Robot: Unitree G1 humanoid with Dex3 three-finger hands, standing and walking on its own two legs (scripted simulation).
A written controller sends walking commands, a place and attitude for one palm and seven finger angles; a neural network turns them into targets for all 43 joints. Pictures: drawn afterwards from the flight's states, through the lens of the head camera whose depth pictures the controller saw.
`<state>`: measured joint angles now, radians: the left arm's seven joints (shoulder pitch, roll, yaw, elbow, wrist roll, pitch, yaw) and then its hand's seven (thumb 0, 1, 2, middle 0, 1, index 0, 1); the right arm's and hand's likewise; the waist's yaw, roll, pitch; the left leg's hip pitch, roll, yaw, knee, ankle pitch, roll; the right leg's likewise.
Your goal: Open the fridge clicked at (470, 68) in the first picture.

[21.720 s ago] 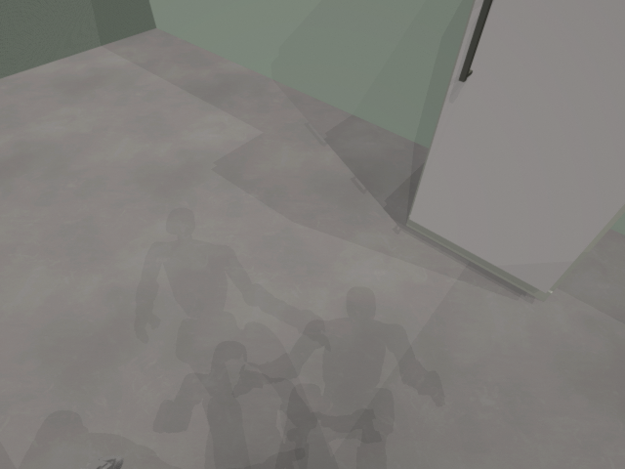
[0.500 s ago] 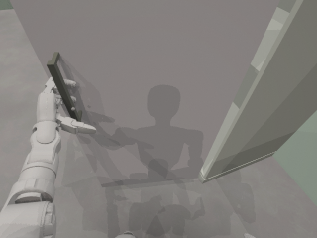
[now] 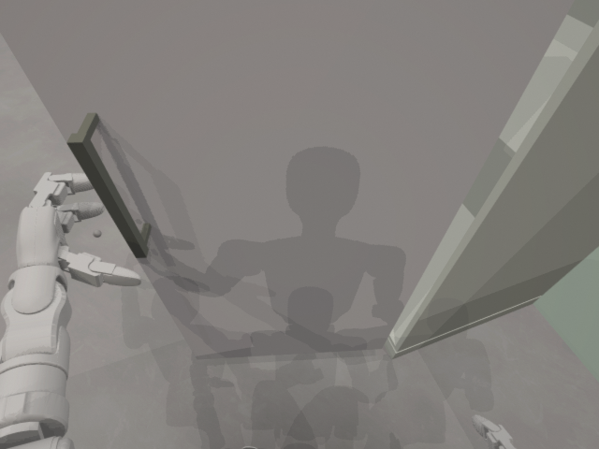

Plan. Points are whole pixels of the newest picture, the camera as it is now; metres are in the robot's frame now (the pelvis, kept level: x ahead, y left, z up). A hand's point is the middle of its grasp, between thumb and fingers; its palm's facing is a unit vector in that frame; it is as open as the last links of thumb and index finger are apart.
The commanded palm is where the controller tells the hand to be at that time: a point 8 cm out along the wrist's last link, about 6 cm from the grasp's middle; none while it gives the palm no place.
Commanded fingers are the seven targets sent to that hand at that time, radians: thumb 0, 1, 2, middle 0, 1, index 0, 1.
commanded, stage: slip the hand off the handle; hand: left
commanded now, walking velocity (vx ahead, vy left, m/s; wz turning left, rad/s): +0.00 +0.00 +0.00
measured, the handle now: (119, 195) +0.41 +0.28 +0.11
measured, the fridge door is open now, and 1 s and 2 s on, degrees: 73 73 73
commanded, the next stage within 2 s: draw the hand back to the body in 0.92 s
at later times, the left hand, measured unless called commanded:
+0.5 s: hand (60, 274) +0.29 +0.31 +0.09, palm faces +0.32 -0.92 -0.24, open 14.6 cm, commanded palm +0.25 +0.35 +0.10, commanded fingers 0.00 -0.55 0.20 -0.25 -1.15 -0.25 -1.15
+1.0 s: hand (37, 339) +0.22 +0.30 +0.09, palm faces +0.35 -0.90 -0.26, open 14.6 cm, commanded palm +0.18 +0.34 +0.10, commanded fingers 0.00 -0.55 0.20 -0.25 -1.15 -0.25 -1.15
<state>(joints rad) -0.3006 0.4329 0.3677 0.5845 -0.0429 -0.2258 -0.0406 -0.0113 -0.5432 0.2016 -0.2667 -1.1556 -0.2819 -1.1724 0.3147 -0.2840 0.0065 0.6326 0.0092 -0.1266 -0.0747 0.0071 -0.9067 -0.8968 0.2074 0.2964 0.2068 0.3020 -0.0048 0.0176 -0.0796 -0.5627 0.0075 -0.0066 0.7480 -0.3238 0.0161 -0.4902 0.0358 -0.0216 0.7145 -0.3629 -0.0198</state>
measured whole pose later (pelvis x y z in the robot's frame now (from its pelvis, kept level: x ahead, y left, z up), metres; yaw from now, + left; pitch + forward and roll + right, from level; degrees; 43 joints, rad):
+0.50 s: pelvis +0.01 +0.01 +0.00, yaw +1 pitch +8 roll -2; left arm -0.02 0.40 0.41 0.31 -0.14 -0.19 -0.16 -0.01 -0.54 0.20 -0.26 -1.15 -0.25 -1.15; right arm 0.29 -0.26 0.02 0.61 0.02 -0.14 -0.08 0.01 -0.91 -0.90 0.21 0.30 0.21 0.30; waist 0.04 0.03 -0.12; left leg -0.56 -0.01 -0.01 0.78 -0.36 0.03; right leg -0.48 0.02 -0.03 0.73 -0.40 -0.01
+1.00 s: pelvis -0.01 +0.00 +0.00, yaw +2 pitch +5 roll -1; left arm 0.20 0.38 0.39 0.12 -0.18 -0.19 -0.15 -0.01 -0.54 0.20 -0.26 -1.15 -0.25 -1.16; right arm 0.26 -0.26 0.04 0.62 0.02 -0.23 -0.11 0.01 -0.90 -0.90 0.21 0.30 0.21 0.30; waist 0.06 0.03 -0.10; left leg -0.53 -0.01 -0.04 0.78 -0.33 0.01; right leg -0.45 0.02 -0.05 0.74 -0.38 -0.02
